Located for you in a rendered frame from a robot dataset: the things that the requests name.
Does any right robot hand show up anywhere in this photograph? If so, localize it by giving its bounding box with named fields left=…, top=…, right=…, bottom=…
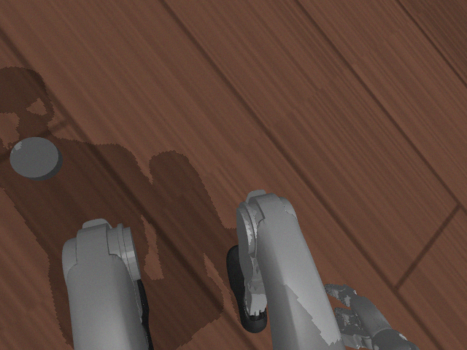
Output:
left=324, top=284, right=392, bottom=350

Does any right robot arm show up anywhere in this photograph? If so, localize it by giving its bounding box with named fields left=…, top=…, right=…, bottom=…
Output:
left=371, top=329, right=420, bottom=350

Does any left robot foot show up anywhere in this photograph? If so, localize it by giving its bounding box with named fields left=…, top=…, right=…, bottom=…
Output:
left=137, top=279, right=154, bottom=350

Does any right robot foot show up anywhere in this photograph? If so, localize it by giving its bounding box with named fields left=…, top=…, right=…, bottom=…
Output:
left=226, top=245, right=267, bottom=333

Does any tin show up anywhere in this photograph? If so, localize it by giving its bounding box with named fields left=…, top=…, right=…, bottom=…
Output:
left=9, top=137, right=63, bottom=181

